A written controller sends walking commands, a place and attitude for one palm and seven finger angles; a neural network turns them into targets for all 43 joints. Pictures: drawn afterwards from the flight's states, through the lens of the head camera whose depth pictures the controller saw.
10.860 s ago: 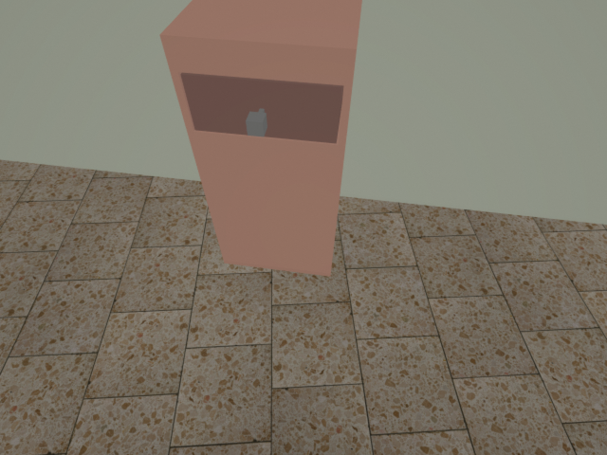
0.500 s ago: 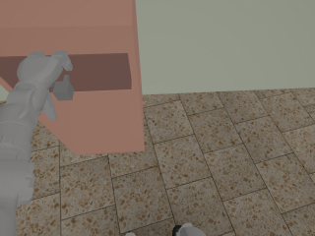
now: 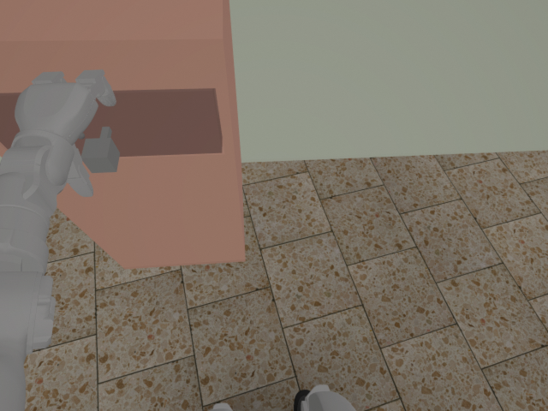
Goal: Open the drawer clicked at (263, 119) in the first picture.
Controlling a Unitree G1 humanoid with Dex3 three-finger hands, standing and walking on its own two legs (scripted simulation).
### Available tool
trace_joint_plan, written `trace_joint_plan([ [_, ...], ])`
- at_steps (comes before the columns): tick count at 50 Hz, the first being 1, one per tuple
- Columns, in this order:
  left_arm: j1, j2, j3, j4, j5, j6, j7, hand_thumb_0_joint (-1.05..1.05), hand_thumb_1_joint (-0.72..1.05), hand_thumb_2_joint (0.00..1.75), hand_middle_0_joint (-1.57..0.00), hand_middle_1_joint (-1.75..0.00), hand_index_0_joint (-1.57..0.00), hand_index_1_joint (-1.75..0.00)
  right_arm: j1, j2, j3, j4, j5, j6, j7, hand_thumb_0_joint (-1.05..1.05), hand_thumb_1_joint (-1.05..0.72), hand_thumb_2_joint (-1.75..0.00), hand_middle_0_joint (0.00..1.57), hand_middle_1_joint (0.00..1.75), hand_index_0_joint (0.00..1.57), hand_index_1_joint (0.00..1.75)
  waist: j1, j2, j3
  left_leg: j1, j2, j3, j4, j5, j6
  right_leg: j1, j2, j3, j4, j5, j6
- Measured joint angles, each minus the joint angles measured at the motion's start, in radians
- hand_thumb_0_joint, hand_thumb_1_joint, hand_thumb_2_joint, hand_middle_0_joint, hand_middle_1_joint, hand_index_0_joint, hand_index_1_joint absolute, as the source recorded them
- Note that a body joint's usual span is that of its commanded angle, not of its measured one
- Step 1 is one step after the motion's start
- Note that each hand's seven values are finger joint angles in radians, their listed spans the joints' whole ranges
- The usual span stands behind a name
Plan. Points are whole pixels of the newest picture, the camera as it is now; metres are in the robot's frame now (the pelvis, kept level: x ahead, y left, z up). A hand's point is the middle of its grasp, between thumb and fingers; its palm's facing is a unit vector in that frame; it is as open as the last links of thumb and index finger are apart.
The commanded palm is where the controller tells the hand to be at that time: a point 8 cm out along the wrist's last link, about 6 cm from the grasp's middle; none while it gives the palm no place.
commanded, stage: lower the fingers behind the handle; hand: left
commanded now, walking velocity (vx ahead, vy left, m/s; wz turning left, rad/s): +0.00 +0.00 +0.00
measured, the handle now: (103, 146) +0.54 +0.27 -0.01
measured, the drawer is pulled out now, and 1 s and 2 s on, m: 0.00 0.00 0.00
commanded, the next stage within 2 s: close the thumb around the handle in 1.60 s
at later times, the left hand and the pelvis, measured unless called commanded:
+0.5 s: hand (73, 157) +0.50 +0.29 +0.03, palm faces -0.07 +0.00 -1.00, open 13.8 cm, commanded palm +0.49 +0.28 +0.08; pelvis +0.00 +0.01 -0.01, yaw -1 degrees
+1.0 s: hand (88, 162) +0.50 +0.28 +0.01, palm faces -0.07 -0.03 -1.00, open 13.8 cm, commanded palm +0.49 +0.27 +0.04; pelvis -0.01 +0.01 -0.02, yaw -1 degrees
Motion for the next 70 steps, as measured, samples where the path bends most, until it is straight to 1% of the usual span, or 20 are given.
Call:
trace_joint_plan([
  [2, -0.025, 0.011, -0.001, 0.041, 0.009, 0.046, 0.023, 0.00, -0.48, 0.30, -0.32, -1.20, -0.32, -1.20, -0.011, -0.004, 0.006, -0.004, 0.001, 0.002, 0.008, 0.00, -0.90, -0.90, 0.20, 0.30, 0.20, 0.30, -0.006, 0.003, 0.001, -0.011, 0.001, 0.004, 0.008, -0.003, 0.001, -0.013, 0.001, 0.004, 0.009, -0.001, 0.000],
  [4, -0.041, 0.020, -0.006, 0.080, 0.017, 0.095, 0.027, 0.00, -0.48, 0.30, -0.32, -1.20, -0.31, -1.20, -0.017, -0.007, 0.008, -0.012, 0.003, 0.003, 0.013, 0.00, -0.90, -0.90, 0.20, 0.30, 0.20, 0.30, -0.007, 0.008, 0.004, -0.018, 0.003, 0.010, 0.009, -0.002, 0.002, -0.022, 0.003, 0.009, 0.010, 0.002, 0.001],
  [7, -0.038, 0.022, -0.022, 0.112, 0.016, 0.135, -0.006, 0.00, -0.48, 0.30, -0.32, -1.20, -0.31, -1.20, -0.013, -0.005, 0.008, -0.020, 0.011, 0.003, 0.013, 0.00, -0.90, -0.90, 0.20, 0.30, 0.20, 0.30, 0.000, 0.016, 0.011, -0.015, 0.005, 0.017, -0.001, 0.003, 0.004, -0.021, 0.006, 0.017, -0.002, 0.010, 0.003],
  [10, -0.017, 0.019, -0.029, 0.110, 0.003, 0.110, -0.061, 0.00, -0.48, 0.30, -0.32, -1.20, -0.31, -1.20, -0.002, 0.004, 0.012, -0.020, 0.016, 0.002, 0.002, 0.00, -0.90, -0.90, 0.20, 0.30, 0.20, 0.30, 0.003, 0.014, 0.017, -0.005, 0.005, 0.018, -0.013, 0.007, 0.005, -0.011, 0.006, 0.018, -0.013, 0.014, 0.004],
  [13, 0.011, 0.024, 0.001, 0.070, -0.001, 0.035, -0.094, 0.00, -0.48, 0.30, -0.32, -1.20, -0.31, -1.20, 0.006, 0.013, 0.016, -0.016, 0.012, -0.001, -0.011, 0.00, -0.90, -0.90, 0.20, 0.30, 0.20, 0.30, -0.002, 0.003, 0.020, -0.007, 0.006, 0.017, -0.009, 0.004, 0.006, -0.013, 0.007, 0.016, -0.010, 0.012, 0.004],
  [16, 0.027, 0.037, 0.034, 0.028, 0.007, -0.031, -0.072, 0.00, -0.48, 0.30, -0.32, -1.20, -0.32, -1.20, 0.012, 0.016, 0.014, -0.012, 0.001, -0.002, -0.015, 0.00, -0.90, -0.90, 0.20, 0.30, 0.20, 0.30, -0.010, -0.006, 0.010, -0.033, 0.006, 0.014, 0.015, -0.006, 0.004, -0.038, 0.007, 0.013, 0.013, 0.002, 0.003],
  [18, 0.024, 0.044, 0.047, 0.015, 0.015, -0.047, -0.036, 0.00, -0.48, 0.30, -0.32, -1.20, -0.32, -1.20, 0.014, 0.012, 0.009, -0.008, -0.006, -0.002, -0.009, 0.00, -0.90, -0.90, 0.20, 0.30, 0.20, 0.30, -0.012, -0.006, 0.003, -0.060, 0.006, 0.011, 0.041, -0.016, 0.004, -0.063, 0.006, 0.010, 0.035, -0.008, 0.003],
  [20, 0.016, 0.048, 0.050, 0.019, 0.020, -0.034, 0.005, 0.00, -0.48, 0.30, -0.32, -1.20, -0.32, -1.20, 0.012, 0.006, 0.005, -0.004, -0.012, 0.001, 0.002, 0.00, -0.90, -0.90, 0.20, 0.30, 0.20, 0.30, -0.011, -0.001, -0.001, -0.086, 0.006, 0.009, 0.065, -0.026, 0.004, -0.087, 0.005, 0.008, 0.056, -0.016, 0.004],
  [23, -0.001, 0.043, 0.029, 0.053, 0.024, 0.022, 0.045, 0.00, -0.48, 0.30, -0.32, -1.20, -0.31, -1.20, 0.008, -0.002, -0.001, 0.000, -0.014, 0.003, 0.016, 0.00, -0.90, -0.90, 0.20, 0.30, 0.20, 0.30, -0.004, 0.009, -0.002, -0.113, 0.005, 0.008, 0.088, -0.034, 0.006, -0.111, 0.004, 0.007, 0.074, -0.021, 0.008],
  [26, -0.010, 0.027, 0.002, 0.094, 0.024, 0.075, 0.043, 0.00, -0.48, 0.30, -0.32, -1.20, -0.31, -1.20, 0.004, -0.002, -0.001, 0.003, -0.009, 0.005, 0.023, 0.00, -0.90, -0.90, 0.20, 0.30, 0.20, 0.30, 0.000, 0.014, 0.001, -0.121, 0.004, 0.008, 0.092, -0.033, 0.009, -0.117, 0.004, 0.007, 0.074, -0.018, 0.010],
  [28, -0.008, 0.015, -0.006, 0.103, 0.021, 0.085, 0.025, 0.00, -0.48, 0.30, -0.32, -1.20, -0.31, -1.20, 0.002, 0.003, 0.001, 0.004, -0.007, 0.003, 0.021, 0.00, -0.90, -0.90, 0.20, 0.30, 0.20, 0.30, -0.002, 0.013, 0.005, -0.118, 0.004, 0.007, 0.089, -0.031, 0.011, -0.112, 0.003, 0.006, 0.068, -0.015, 0.011],
  [30, -0.006, 0.015, 0.002, 0.093, 0.017, 0.081, 0.016, 0.00, -0.48, 0.30, -0.32, -1.20, -0.31, -1.21, 0.004, 0.009, 0.006, 0.004, -0.006, 0.001, 0.015, 0.00, -0.90, -0.90, 0.20, 0.30, 0.20, 0.30, -0.006, 0.008, 0.004, -0.116, 0.003, 0.005, 0.086, -0.029, 0.011, -0.109, 0.002, 0.004, 0.065, -0.014, 0.011],
  [34, -0.024, 0.029, -0.006, 0.083, 0.024, 0.041, 0.005, 0.00, -0.48, 0.30, -0.32, -1.20, -0.31, -1.21, 0.008, 0.017, 0.013, 0.006, -0.008, -0.007, 0.007, 0.00, -0.90, -0.90, 0.20, 0.30, 0.20, 0.30, -0.018, 0.000, -0.004, -0.124, 0.002, -0.004, 0.098, -0.034, 0.010, -0.113, 0.001, -0.004, 0.073, -0.020, 0.009],
  [36, -0.040, 0.033, -0.015, 0.095, 0.026, 0.038, 0.009, 0.00, -0.48, 0.30, -0.32, -1.20, -0.31, -1.21, 0.008, 0.016, 0.015, 0.006, -0.010, -0.008, 0.008, 0.00, -0.90, -0.90, 0.20, 0.30, 0.20, 0.30, -0.024, 0.000, -0.006, -0.134, 0.002, -0.007, 0.110, -0.039, 0.010, -0.120, 0.001, -0.007, 0.081, -0.024, 0.009],
  [40, -0.044, 0.034, -0.007, 0.113, 0.029, 0.047, 0.015, 0.00, -0.48, 0.30, -0.32, -1.20, -0.31, -1.20, 0.007, 0.010, 0.019, -0.004, -0.013, -0.003, 0.014, 0.00, -0.90, -0.90, 0.20, 0.30, 0.20, 0.30, -0.031, 0.005, -0.007, -0.156, 0.005, -0.002, 0.131, -0.048, 0.011, -0.144, 0.004, -0.003, 0.099, -0.028, 0.010],
  [48, -0.031, 0.031, 0.018, 0.090, 0.031, 0.040, 0.047, 0.00, -0.48, 0.30, -0.32, -1.20, -0.30, -1.23, 0.011, 0.011, 0.023, -0.001, -0.019, 0.006, 0.022, 0.00, -0.90, -0.90, 0.20, 0.30, 0.20, 0.30, -0.022, 0.009, -0.008, -0.193, 0.007, 0.007, 0.162, -0.057, 0.015, -0.185, 0.006, 0.005, 0.132, -0.035, 0.013],
  [55, -0.053, 0.026, 0.000, 0.108, 0.034, 0.069, 0.066, 0.00, -0.48, 0.30, -0.32, -1.20, -0.29, -1.25, 0.006, 0.013, 0.026, -0.002, -0.014, 0.007, 0.026, 0.00, -0.90, -0.90, 0.20, 0.30, 0.20, 0.30, -0.024, 0.011, -0.011, -0.218, 0.006, 0.005, 0.184, -0.060, 0.013, -0.210, 0.005, 0.003, 0.154, -0.038, 0.011],
  [61, -0.068, 0.021, -0.015, 0.126, 0.032, 0.090, 0.058, 0.00, -0.48, 0.30, -0.32, -1.20, -0.26, -1.24, 0.002, 0.010, 0.028, -0.007, -0.011, 0.001, 0.024, 0.00, -0.90, -0.90, 0.20, 0.30, 0.20, 0.30, -0.027, 0.013, -0.014, -0.234, 0.007, 0.004, 0.200, -0.062, 0.012, -0.227, 0.005, 0.002, 0.172, -0.040, 0.009],
  [65, -0.061, 0.029, -0.014, 0.142, 0.040, 0.085, 0.029, 0.00, -0.48, 0.30, -0.32, -1.20, -0.26, -1.22, -0.004, 0.006, 0.035, -0.017, -0.009, -0.005, 0.018, 0.00, -0.90, -0.90, 0.20, 0.30, 0.20, 0.30, -0.037, 0.010, -0.009, -0.247, 0.008, 0.007, 0.212, -0.063, 0.012, -0.243, 0.006, 0.005, 0.186, -0.041, 0.007],
  [70, -0.040, 0.049, 0.030, 0.095, 0.039, 0.041, 0.033, 0.00, -0.48, 0.30, -0.32, -1.20, -0.27, -1.21, -0.001, 0.005, 0.033, -0.019, -0.016, -0.021, 0.010, 0.00, -0.90, -0.90, 0.20, 0.30, 0.20, 0.30, -0.042, 0.007, -0.008, -0.280, 0.009, 0.005, 0.237, -0.069, 0.009, -0.276, 0.006, 0.002, 0.211, -0.047, 0.005],
])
